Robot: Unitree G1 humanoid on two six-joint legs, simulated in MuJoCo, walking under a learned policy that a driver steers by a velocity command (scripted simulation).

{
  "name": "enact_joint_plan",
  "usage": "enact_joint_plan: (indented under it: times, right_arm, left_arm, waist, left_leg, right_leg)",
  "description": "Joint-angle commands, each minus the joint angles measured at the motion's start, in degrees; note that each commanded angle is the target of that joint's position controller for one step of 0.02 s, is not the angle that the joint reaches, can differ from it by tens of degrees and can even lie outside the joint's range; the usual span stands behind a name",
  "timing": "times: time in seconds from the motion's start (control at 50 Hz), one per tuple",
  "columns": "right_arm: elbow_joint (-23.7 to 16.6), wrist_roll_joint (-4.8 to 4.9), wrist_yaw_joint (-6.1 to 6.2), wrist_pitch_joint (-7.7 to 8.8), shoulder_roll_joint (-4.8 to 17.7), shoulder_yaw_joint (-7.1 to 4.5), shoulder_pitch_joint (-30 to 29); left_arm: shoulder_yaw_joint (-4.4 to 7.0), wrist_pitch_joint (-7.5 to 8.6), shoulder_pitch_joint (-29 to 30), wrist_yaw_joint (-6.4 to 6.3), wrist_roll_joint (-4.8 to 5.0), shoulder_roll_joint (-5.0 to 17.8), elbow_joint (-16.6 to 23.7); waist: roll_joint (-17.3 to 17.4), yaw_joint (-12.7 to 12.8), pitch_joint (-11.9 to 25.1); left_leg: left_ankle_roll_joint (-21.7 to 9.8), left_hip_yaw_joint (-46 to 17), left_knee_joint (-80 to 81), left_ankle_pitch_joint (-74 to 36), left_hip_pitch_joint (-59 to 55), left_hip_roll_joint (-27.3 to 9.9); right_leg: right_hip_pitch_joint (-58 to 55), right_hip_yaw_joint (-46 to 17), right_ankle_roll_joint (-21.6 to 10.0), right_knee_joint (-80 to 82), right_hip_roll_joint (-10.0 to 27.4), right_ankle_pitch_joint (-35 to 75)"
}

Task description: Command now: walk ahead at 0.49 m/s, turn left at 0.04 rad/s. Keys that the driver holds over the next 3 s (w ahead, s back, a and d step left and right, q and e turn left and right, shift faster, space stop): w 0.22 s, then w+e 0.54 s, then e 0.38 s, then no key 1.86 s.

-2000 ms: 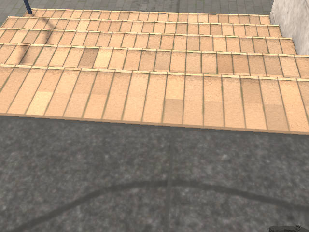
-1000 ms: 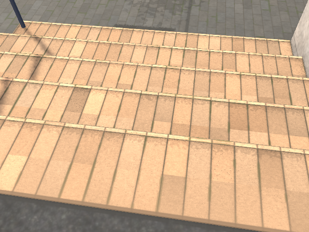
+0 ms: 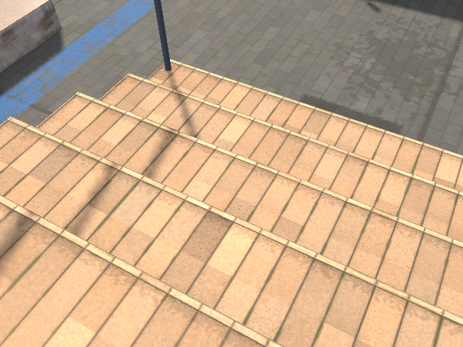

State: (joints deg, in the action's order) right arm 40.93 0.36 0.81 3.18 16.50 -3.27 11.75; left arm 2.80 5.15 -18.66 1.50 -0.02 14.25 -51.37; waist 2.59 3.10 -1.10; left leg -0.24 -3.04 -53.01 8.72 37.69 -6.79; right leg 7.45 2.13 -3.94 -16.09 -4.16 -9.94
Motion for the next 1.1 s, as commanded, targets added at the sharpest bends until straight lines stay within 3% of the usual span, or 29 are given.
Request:
enact_joint_plan:
  times: [0.02, 0.16, 0.2, 0.24, 0.26, 0.28, 0.3, 0.32, 0.34, 0.36, 0.44, 0.52, 0.56, 0.64, 0.68, 0.72, 0.74, 0.78, 0.8, 0.84, 0.88, 0.9, 0.92, 0.94, 0.96, 0.98, 1.02, 1.06, 1.1]
  right_arm:
    - [-3.6, -0.11, -0.33, 1.13, 2.1, -0.13, -3.1]
    - [-6.1, 0.62, -2.74, 2.07, 2.3, 0.26, -11.9]
    - [-5.4, 0.68, -3.03, 2.26, 4.4, -0.60, -8.3]
    - [-1.4, 0.10, -2.37, 2.31, 8.5, -2.93, 6.1]
    - [-0.4, -0.46, -1.56, 2.03, 13.0, -4.00, 15.9]
    - [0.4, -0.70, -2.16, 1.76, 14.0, -3.87, 15.9]
    - [-0.2, 0.04, -2.13, 1.52, 8.4, -2.63, 14.0]
    - [-0.5, 0.03, -1.86, 1.46, 6.3, -1.91, 10.4]
    - [-0.8, -0.47, -1.84, 1.55, 5.2, -1.52, 6.8]
    - [-0.7, -0.76, -1.86, 1.86, 3.9, -1.27, 4.2]
    - [0.9, -1.34, -1.61, 3.68, 3.6, -1.68, 1.8]
    - [2.3, -1.96, -0.17, 3.52, 6.2, -2.79, 2.5]
    - [2.9, -2.11, 0.30, 3.72, 6.2, -2.85, 3.2]
    - [3.9, -1.08, 0.02, 2.99, 5.7, -3.13, 7.5]
    - [6.4, -0.53, 1.41, 2.32, 4.5, -3.53, 14.9]
    - [5.7, -0.51, 2.09, 1.97, 5.4, -4.26, 15.8]
    - [5.5, -0.02, 2.73, 1.98, 5.1, -4.35, 15.9]
    - [3.0, -0.87, 3.90, 1.51, 4.2, -3.80, 9.8]
    - [3.4, -0.45, 3.67, 1.37, 4.2, -3.81, 10.2]
    - [3.2, 0.37, 3.24, 1.16, 5.9, -3.89, 10.2]
    - [3.2, 2.34, 2.43, 0.49, 6.4, -3.54, 10.4]
    - [4.3, 3.00, 2.32, 0.34, 7.7, -3.69, 9.8]
    - [5.9, 2.72, 2.71, 0.91, 6.5, -3.53, 9.8]
    - [4.4, 0.19, 2.48, 1.07, -0.3, -1.70, 18.4]
    - [0.8, 1.83, 1.48, 2.99, 2.0, -0.44, 16.5]
    - [-1.4, 2.45, 1.41, 3.02, 4.9, -1.03, 10.6]
    - [-4.0, 2.51, 3.11, 0.74, 3.1, 0.12, 4.4]
    - [-4.3, 1.51, 4.73, -2.41, 3.5, 0.17, 2.9]
    - [-3.8, 0.55, 5.83, -3.62, 6.5, -0.96, 3.9]
  left_arm:
    - [2.06, 0.51, 2.3, -0.77, 0.59, 9.9, 3.7]
    - [2.32, -1.82, -4.2, -1.25, 1.35, 11.3, 0.7]
    - [2.75, -2.49, -3.2, -1.56, 1.47, 12.5, 0.6]
    - [2.00, -2.89, -2.0, -1.74, 1.27, 10.7, 1.1]
    - [0.46, -2.58, -3.3, -1.67, -0.39, 6.7, 2.5]
    - [-0.84, -1.17, -10.0, -1.12, 1.05, 1.6, 2.7]
    - [0.91, -0.47, -5.3, -0.96, 2.53, 9.2, 2.6]
    - [1.70, -0.24, -0.4, -0.94, 3.28, 11.0, 4.1]
    - [1.75, -0.38, 1.6, -1.33, 2.82, 10.1, 4.3]
    - [2.09, -0.85, 1.6, -1.61, 2.03, 9.4, 4.2]
    - [1.96, -3.58, -0.4, -2.02, 1.78, 5.5, 3.8]
    - [1.89, -3.13, 3.0, -1.12, 0.07, 4.5, 6.0]
    - [2.45, -3.22, 2.0, -0.65, -0.02, 5.2, 5.8]
    - [3.02, -3.82, 10.9, 0.41, 0.36, 5.8, 10.1]
    - [3.46, -3.59, 15.3, 1.34, 1.77, 5.7, 12.6]
    - [3.60, -3.26, 17.4, 2.11, 1.68, 5.3, 14.1]
    - [3.56, -3.14, 18.7, 2.25, 1.80, 4.9, 15.1]
    - [2.82, -3.32, 20.9, 4.60, 1.65, 3.1, 15.6]
    - [2.44, -3.38, 20.2, 5.31, 1.67, 0.9, 14.8]
    - [2.89, -3.95, 14.5, 4.88, 1.58, 1.2, 11.9]
    - [5.08, -4.03, 4.5, 3.13, 0.70, 5.7, 7.3]
    - [6.40, -3.37, -2.2, 2.14, -0.34, 8.2, 4.8]
    - [7.46, -2.96, -6.9, 1.03, -1.49, 12.3, 2.2]
    - [7.01, -1.65, -7.8, 1.35, -3.65, 19.8, 2.8]
    - [6.09, -1.83, -8.9, 1.94, -1.96, 19.8, 4.2]
    - [5.56, -3.30, -7.4, 1.25, -0.47, 17.5, 5.8]
    - [3.67, -5.67, -0.7, -0.29, 2.11, 14.0, 5.7]
    - [2.17, -5.49, 5.4, -0.26, -0.73, 12.6, 8.2]
    - [1.60, -4.52, 7.5, -0.24, -1.98, 12.5, 9.8]
  waist:
    - [-5.8, -0.5, -1.0]
    - [-5.8, 1.8, -3.2]
    - [-6.9, -0.7, -1.1]
    - [-5.6, -8.2, 8.6]
    - [3.2, -10.9, 17.7]
    - [16.7, -7.1, 23.2]
    - [9.0, -9.2, 16.6]
    - [6.1, -8.8, 8.7]
    - [1.7, -7.0, 5.2]
    - [1.7, -5.6, 2.6]
    - [1.8, -2.3, 0.5]
    - [-0.6, -2.3, 2.4]
    - [-0.6, -2.3, 2.8]
    - [0.1, -6.0, -3.0]
    - [1.5, -8.9, -5.3]
    - [0.5, -9.8, -6.5]
    - [0.8, -9.9, -7.5]
    - [-2.4, -9.4, -9.2]
    - [-2.6, -10.3, -7.3]
    - [-2.9, -8.9, -5.4]
    - [-2.0, -4.3, -0.4]
    - [-1.4, 0.8, 3.4]
    - [-7.7, 4.6, 4.6]
    - [-19.3, 0.3, 14.3]
    - [-15.7, 3.1, 32.5]
    - [-6.5, 4.2, 34.0]
    - [-1.0, -0.6, 25.9]
    - [0.2, -3.2, 15.2]
    - [1.2, -5.4, 9.0]
  left_leg:
    - [0.9, 0.7, 10.4, -9.7, 0.1, -0.3]
    - [-1.3, 2.2, 22.9, -9.3, -1.9, 2.9]
    - [-2.8, 3.2, 24.6, -5.3, -7.3, 4.4]
    - [-6.1, 3.7, 24.9, -6.4, -29.6, 4.8]
    - [-10.1, -11.6, 23.6, -6.2, -46.1, -8.4]
    - [-18.3, -36.7, 32.5, 8.5, -58.9, -17.6]
    - [-15.4, -34.2, 35.7, 17.1, -54.4, -15.6]
    - [-13.0, -25.1, 36.8, 15.1, -47.0, -13.9]
    - [-11.7, -19.2, 38.4, 9.4, -39.7, -11.6]
    - [-10.9, -14.0, 39.9, 4.0, -34.9, -9.6]
    - [-11.0, -2.4, 44.1, -8.4, -27.4, -7.8]
    - [-10.6, 7.9, 41.1, -20.5, -27.3, -4.8]
    - [-11.1, 8.2, 37.6, -23.5, -28.9, -7.8]
    - [-10.2, 8.3, 33.4, -14.3, -35.5, -9.1]
    - [-9.4, 2.3, 28.3, -10.1, -50.5, -14.6]
    - [-9.2, 0.4, 25.1, -11.3, -54.4, -17.8]
    - [-8.4, 1.3, 24.1, -10.6, -53.3, -18.3]
    - [-3.8, 13.5, 21.9, 0.0, -32.2, -10.4]
    - [-2.7, 16.7, 20.8, 4.2, -24.5, -8.6]
    - [-1.1, 16.9, 13.0, 1.9, -24.3, -9.4]
    - [0.4, 16.0, -3.8, -9.9, -29.0, -9.3]
    - [2.4, 16.7, -16.2, -13.7, -25.9, -7.8]
    - [5.9, 17.1, -35.8, 9.9, -16.4, -1.3]
    - [9.0, 10.3, -66.7, 53.4, 9.8, 3.4]
    - [10.4, -1.6, -73.3, 49.3, 14.1, 3.8]
    - [9.4, -3.1, -65.9, 44.9, 14.5, 1.4]
    - [8.7, -0.8, -61.9, 32.3, 19.5, 0.6]
    - [6.2, -3.4, -61.2, 30.3, 14.2, 0.7]
    - [3.5, -3.4, -48.8, 17.3, 10.4, 2.1]
  right_leg:
    - [0.7, -8.4, -8.4, 8.6, 14.0, 11.5]
    - [-7.9, -8.4, -7.3, 3.6, 17.9, 14.6]
    - [-10.6, -8.2, -6.1, -1.1, 18.6, 23.7]
    - [-4.6, -4.8, -3.1, -19.2, 13.7, 31.3]
    - [7.7, -2.4, -0.8, -39.1, 8.8, 10.4]
    - [27.3, -6.5, 1.3, -54.6, 0.1, -23.8]
    - [33.8, -10.6, 0.9, -58.9, 3.7, -22.7]
    - [35.7, -9.2, 0.6, -58.6, 6.1, -17.3]
    - [33.3, -8.5, 1.0, -56.3, 8.4, -12.3]
    - [31.3, -8.9, 1.6, -53.0, 9.7, -9.0]
    - [26.2, -9.1, 3.1, -45.6, 11.2, -3.2]
    - [23.2, -5.1, 3.5, -37.1, 9.3, 13.4]
    - [25.0, -6.4, 3.0, -40.7, 10.3, 16.6]
    - [35.3, -5.5, 1.2, -36.1, 10.1, 16.6]
    - [53.1, -13.6, 0.7, -36.3, 11.0, 11.8]
    - [60.1, -14.2, 1.0, -37.5, 11.2, 7.1]
    - [60.7, -12.9, 1.2, -36.9, 11.2, 7.2]
    - [37.8, -3.6, 2.6, -18.5, 10.1, 30.5]
    - [24.9, -0.8, 3.1, -16.3, 7.6, 37.7]
    - [17.5, 0.3, 4.0, -14.9, 5.2, 38.3]
    - [9.1, 2.7, 3.3, -8.7, 2.9, 35.8]
    - [-2.7, 3.1, 1.2, -2.4, 2.3, 41.7]
    - [-14.9, 0.5, -3.1, 1.0, 4.9, 51.6]
    - [-42.0, -12.5, -11.3, -26.4, 17.3, 89.4]
    - [-49.0, -26.9, -22.0, -27.9, 25.5, 89.6]
    - [-43.8, -27.8, -21.5, -21.5, 25.4, 74.2]
    - [-26.1, -36.0, -19.6, -10.9, 26.3, 31.9]
    - [-2.2, -39.7, -20.0, -6.2, 28.7, 26.2]
    - [12.6, -29.3, -15.5, -7.4, 20.7, 22.9]
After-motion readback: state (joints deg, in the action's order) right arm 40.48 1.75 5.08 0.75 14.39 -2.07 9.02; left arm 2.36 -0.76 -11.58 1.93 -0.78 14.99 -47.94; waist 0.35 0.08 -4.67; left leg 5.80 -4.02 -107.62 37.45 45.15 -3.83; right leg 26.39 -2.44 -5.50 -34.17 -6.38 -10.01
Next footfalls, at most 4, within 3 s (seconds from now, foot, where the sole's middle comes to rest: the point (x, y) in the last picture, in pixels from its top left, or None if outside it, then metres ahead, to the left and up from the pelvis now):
0.24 left None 0.32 0.15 -0.78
0.92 right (323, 321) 0.63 -0.21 -0.93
1.38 left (266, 274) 0.79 -0.02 -0.93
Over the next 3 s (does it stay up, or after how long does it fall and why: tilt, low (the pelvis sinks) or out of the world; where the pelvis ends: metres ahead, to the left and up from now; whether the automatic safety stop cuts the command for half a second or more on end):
stays up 0.71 -0.08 -0.15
